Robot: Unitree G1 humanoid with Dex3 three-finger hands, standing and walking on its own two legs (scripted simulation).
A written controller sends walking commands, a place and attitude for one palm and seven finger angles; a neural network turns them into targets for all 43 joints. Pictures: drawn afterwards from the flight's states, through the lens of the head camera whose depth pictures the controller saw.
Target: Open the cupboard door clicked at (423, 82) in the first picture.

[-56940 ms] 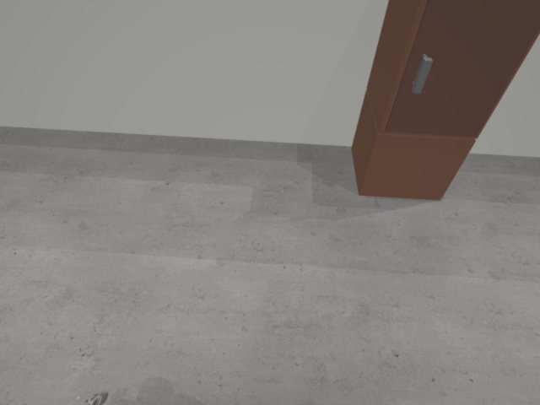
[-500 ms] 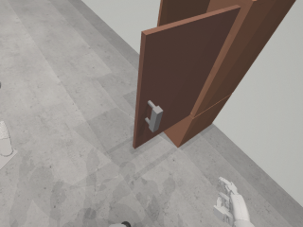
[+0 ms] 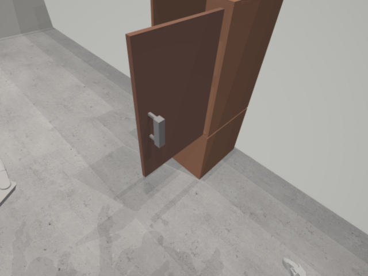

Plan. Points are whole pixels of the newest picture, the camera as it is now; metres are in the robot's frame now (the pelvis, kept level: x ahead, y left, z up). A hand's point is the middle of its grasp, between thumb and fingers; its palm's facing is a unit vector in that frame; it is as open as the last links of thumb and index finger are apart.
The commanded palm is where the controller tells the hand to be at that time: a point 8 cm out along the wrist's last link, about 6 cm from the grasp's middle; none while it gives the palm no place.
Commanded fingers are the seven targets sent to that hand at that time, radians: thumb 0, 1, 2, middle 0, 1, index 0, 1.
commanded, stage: stop stepping back and stand still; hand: left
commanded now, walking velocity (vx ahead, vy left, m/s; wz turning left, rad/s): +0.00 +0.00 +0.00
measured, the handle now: (155, 129) +0.59 +0.10 -0.06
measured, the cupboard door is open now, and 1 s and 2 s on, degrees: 90 90 90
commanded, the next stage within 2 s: let the arm hang, fingers relaxed in 0.26 s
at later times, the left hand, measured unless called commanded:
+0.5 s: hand (65, 257) +0.17 +0.24 -0.02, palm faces +0.13 -0.89 -0.44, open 7.4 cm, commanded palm none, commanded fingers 0.00 0.90 0.90 -0.20 -0.30 -0.20 -0.30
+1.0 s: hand out of the picture -0.11 +0.21 -0.15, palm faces +0.07 -0.96 -0.26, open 7.3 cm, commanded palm none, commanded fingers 0.00 0.90 0.90 -0.20 -0.30 -0.20 -0.30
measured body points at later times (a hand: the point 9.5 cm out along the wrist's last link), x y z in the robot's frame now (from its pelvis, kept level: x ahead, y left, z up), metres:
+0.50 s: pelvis -0.03 -0.01 +0.00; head -0.03 -0.04 +0.45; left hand +0.16 +0.28 +0.01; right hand +0.15 -0.27 -0.11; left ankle +0.02 +0.12 -0.72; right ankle -0.03 -0.09 -0.72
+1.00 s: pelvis -0.04 +0.00 +0.02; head -0.02 +0.00 +0.47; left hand -0.11 +0.26 -0.13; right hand -0.04 -0.23 -0.15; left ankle +0.02 +0.12 -0.72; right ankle -0.03 -0.09 -0.72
